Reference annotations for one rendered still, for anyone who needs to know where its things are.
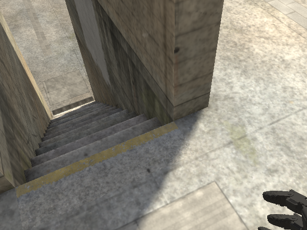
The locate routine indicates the stairs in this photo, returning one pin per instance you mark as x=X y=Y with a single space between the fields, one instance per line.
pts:
x=83 y=131

